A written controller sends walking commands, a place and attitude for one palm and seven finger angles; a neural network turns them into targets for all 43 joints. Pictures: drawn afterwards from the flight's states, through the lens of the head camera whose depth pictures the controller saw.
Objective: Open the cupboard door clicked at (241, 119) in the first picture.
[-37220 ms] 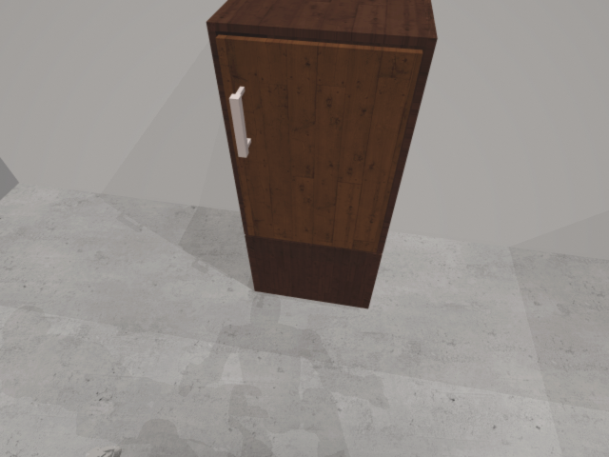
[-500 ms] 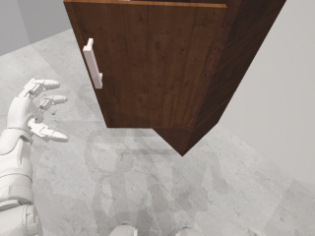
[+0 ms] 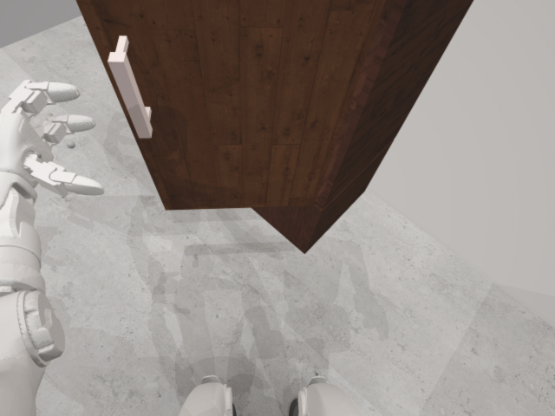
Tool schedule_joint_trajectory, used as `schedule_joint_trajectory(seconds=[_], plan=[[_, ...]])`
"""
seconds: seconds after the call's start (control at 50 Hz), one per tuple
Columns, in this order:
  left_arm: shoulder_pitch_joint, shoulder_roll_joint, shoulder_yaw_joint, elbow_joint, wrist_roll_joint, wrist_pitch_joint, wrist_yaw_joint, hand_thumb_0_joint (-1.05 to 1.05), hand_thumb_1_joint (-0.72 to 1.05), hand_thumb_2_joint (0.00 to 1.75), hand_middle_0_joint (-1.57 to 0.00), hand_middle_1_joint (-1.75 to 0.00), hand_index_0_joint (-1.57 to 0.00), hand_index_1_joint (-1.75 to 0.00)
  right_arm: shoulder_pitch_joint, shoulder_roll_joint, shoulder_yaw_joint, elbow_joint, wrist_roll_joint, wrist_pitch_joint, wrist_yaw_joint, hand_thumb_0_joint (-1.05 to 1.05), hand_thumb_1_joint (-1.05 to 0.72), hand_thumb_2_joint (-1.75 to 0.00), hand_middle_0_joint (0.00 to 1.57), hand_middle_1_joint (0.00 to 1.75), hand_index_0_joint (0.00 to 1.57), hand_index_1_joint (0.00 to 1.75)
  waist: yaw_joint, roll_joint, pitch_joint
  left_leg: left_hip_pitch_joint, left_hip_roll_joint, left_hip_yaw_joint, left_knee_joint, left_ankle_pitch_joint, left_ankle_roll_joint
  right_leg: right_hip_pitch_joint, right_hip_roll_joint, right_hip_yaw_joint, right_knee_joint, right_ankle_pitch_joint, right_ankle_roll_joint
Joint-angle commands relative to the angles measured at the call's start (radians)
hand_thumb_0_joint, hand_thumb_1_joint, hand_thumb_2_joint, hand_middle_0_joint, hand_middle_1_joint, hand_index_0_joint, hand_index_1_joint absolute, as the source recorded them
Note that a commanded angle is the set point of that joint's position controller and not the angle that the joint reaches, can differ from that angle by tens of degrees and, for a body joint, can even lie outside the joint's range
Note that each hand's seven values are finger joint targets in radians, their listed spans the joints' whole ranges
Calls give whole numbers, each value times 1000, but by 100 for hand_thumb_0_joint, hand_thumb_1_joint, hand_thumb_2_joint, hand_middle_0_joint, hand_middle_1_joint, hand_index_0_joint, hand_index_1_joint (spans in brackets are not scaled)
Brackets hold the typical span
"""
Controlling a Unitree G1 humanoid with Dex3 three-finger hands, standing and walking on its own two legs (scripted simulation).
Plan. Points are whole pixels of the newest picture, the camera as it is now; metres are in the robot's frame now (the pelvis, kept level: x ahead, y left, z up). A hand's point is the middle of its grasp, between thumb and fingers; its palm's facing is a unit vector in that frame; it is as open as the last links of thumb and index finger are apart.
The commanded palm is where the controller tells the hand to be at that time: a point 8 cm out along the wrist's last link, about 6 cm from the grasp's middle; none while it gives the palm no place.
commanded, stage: move the hooked fingers beside the handle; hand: left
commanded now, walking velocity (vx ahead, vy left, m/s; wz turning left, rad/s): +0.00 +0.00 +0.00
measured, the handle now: (134, 90) +0.58 +0.21 +0.08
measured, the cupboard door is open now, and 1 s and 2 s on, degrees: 47 47 47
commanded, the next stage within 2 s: slide the fingers in behind the handle in 1.22 s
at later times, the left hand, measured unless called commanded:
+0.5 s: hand (83, 104) +0.53 +0.27 +0.09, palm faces +0.03 -1.00 -0.02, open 14.0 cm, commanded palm +0.51 +0.30 +0.08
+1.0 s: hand (84, 115) +0.52 +0.26 +0.09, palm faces +0.03 -1.00 -0.02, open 14.0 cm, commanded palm +0.51 +0.30 +0.07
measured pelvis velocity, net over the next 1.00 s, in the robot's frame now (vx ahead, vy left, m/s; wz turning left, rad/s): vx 0.01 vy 0.01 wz -0.01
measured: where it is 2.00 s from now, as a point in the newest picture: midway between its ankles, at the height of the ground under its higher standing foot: outside the picture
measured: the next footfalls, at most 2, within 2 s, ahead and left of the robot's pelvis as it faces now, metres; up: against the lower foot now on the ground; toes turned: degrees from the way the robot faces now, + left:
none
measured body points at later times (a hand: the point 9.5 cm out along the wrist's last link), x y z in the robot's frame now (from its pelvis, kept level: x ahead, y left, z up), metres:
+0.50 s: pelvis +0.00 +0.01 -0.01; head +0.16 +0.04 +0.41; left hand +0.52 +0.32 +0.09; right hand -0.03 -0.27 -0.10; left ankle +0.02 +0.09 -0.68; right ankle +0.01 -0.12 -0.68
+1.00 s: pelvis +0.01 +0.01 -0.01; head +0.14 +0.04 +0.42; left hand +0.51 +0.32 +0.09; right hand +0.01 -0.26 -0.10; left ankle +0.02 +0.09 -0.68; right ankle +0.01 -0.12 -0.68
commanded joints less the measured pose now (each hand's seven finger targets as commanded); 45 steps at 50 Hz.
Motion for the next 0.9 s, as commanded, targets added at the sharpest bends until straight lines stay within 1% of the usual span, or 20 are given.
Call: schedule_joint_trajectory(seconds=[0.0, 0.06, 0.12, 0.14, 0.18, 0.2, 0.24, 0.28, 0.32, 0.38, 0.4, 0.44, 0.48, 0.52, 0.56, 0.6, 0.68, 0.78, 0.82, 0.88], plan=[[-464, 279, 5, -177, -5, -55, 17, 0, -50, 30, -30, -120, -30, -120, 137, -180, -68, -56, -4, -10, -8, 0, -90, -90, 20, 30, 20, 30, -26, 153, -411, 380, -18, -96, -111, 345, -11, 44, 36, 26, -91, 229, -17], [-491, 338, 40, -143, 4, -48, 33, 0, -50, 30, -30, -120, -30, -120, 152, -190, -63, -57, -7, -1, -10, 0, -90, -90, 20, 30, 20, 30, -35, 116, -409, 340, -18, -99, -104, 332, -5, 52, 40, 27, -86, 227, -19], [-525, 369, 40, -106, 28, -42, 40, 0, -50, 30, -30, -120, -30, -120, 161, -190, -57, -59, -7, 8, -10, 0, -90, -90, 20, 30, 20, 30, -45, 138, -406, 307, -19, -90, -93, 312, -3, 49, 38, 37, -85, 224, -13], [-563, 376, 34, -124, 33, -46, 42, 0, -50, 30, -30, -120, -30, -120, 166, -191, -57, -55, -10, 9, -9, 0, -90, -90, 20, 30, 20, 30, -55, 144, -418, 317, -16, -97, -91, 318, -3, 42, 38, 34, -83, 224, -13], [-562, 414, 64, -137, 36, -58, 43, 0, -50, 30, -30, -120, -30, -120, 180, -195, -59, -59, -15, 15, -8, 0, -90, -90, 20, 30, 20, 30, -43, 180, -489, 364, -14, -100, -79, 383, -9, 47, 41, 34, -70, 259, -16], [-568, 388, 44, -119, 36, -55, 39, 0, -50, 30, -30, -120, -30, -120, 181, -190, -57, -57, -14, 17, -5, 0, -90, -90, 20, 30, 20, 30, -50, 187, -480, 365, -13, -100, -75, 385, -11, 35, 43, 31, -69, 259, -15], [-553, 418, 64, -59, 40, -35, 37, 0, -50, 30, -30, -120, -30, -120, 192, -198, -54, -55, -16, 25, -4, 0, -90, -90, 20, 30, 20, 30, -60, 128, -443, 310, -11, -97, -70, 363, -3, 44, 45, 31, -72, 257, -11], [-576, 421, 49, -26, 46, -19, 29, 0, -50, 30, -30, -120, -30, -120, 199, -198, -49, -59, -13, 31, -7, 0, -90, -90, 20, 30, 20, 30, -73, 126, -424, 275, -14, -90, -64, 348, 1, 43, 45, 38, -75, 262, -8], [-616, 447, 52, -49, 60, -18, 31, 0, -50, 30, -30, -120, -30, -120, 208, -201, -49, -60, -17, 37, -6, 0, -90, -90, 20, 30, 20, 30, -75, 176, -449, 299, -11, -97, -61, 358, -2, 20, 44, 34, -70, 252, -11], [-667, 478, 64, -54, 63, -24, 32, 0, -50, 30, -30, -120, -30, -120, 226, -207, -47, -54, -22, 42, -8, 0, -90, -90, 20, 30, 20, 30, -88, 186, -478, 320, -5, -109, -48, 389, -4, -3, 48, 29, -62, 258, -11], [-698, 457, 41, -68, 63, -25, 31, 0, -50, 30, -30, -120, -30, -120, 226, -204, -46, -50, -23, 43, -7, 0, -90, -90, 20, 30, 20, 30, -98, 219, -487, 338, -5, -109, -41, 404, -6, -19, 48, 31, -61, 264, -11], [-641, 455, 57, -56, 62, -19, 30, 0, -50, 30, -30, -120, -30, -120, 242, -205, -50, -49, -28, 49, -2, 0, -90, -90, 20, 30, 20, 30, -85, 205, -509, 363, -1, -116, -40, 452, -9, -14, 50, 21, -56, 285, -13], [-601, 438, 59, -85, 56, -20, 22, 0, -50, 30, -30, -120, -30, -120, 249, -201, -54, -53, -31, 57, 5, 0, -90, -90, 20, 30, 20, 30, -65, 248, -562, 425, 3, -116, -36, 541, -19, -13, 53, 16, -48, 325, -15], [-544, 423, 64, -88, 51, -6, 22, 0, -50, 30, -30, -120, -30, -120, 250, -200, -58, -60, -30, 66, 12, 0, -90, -90, 20, 30, 20, 30, -54, 225, -546, 418, 4, -113, -40, 549, -18, -3, 56, 12, -57, 329, -12], [-549, 407, 57, -65, 41, 5, 24, 0, -50, 30, -30, -120, -30, -120, 249, -199, -55, -62, -27, 71, 13, 0, -90, -90, 20, 30, 20, 30, -67, 173, -480, 363, -1, -107, -47, 501, -8, 8, 60, 11, -64, 324, -13], [-569, 484, 108, -132, 52, -8, 37, 0, -50, 30, -30, -120, -30, -120, 248, -204, -62, -69, -30, 72, 10, 0, -90, -90, 20, 30, 20, 30, -51, 189, -531, 367, -2, -104, -47, 501, -7, 42, 58, 19, -60, 338, -12], [-570, 451, 103, -228, 47, -53, 57, 0, -50, 30, -30, -120, -30, -120, 242, -192, -69, -67, -32, 71, 19, 0, -90, -90, 20, 30, 20, 30, -44, 263, -579, 472, 4, -112, -44, 602, -23, 22, 63, 12, -57, 358, -16], [-516, 332, 28, -127, 32, -24, 46, 0, -50, 30, -30, -120, -30, -120, 227, -186, -65, -55, -23, 82, 22, 0, -90, -90, 20, 30, 20, 30, -63, 200, -456, 437, 6, -114, -61, 547, -22, -14, 65, 2, -77, 316, -14], [-517, 335, 20, -91, 37, -7, 47, 0, -50, 30, -30, -120, -30, -120, 223, -191, -63, -58, -21, 82, 18, 0, -90, -90, 20, 30, 20, 30, -71, 176, -413, 386, 0, -107, -70, 464, -14, -16, 61, 5, -83, 287, -14], [-559, 351, 27, -137, 38, -32, 56, 0, -50, 30, -30, -120, -30, -120, 215, -190, -62, -63, -24, 76, 13, 0, -90, -90, 20, 30, 20, 30, -67, 196, -449, 409, -2, -114, -64, 471, -17, -19, 57, 9, -74, 286, -17]])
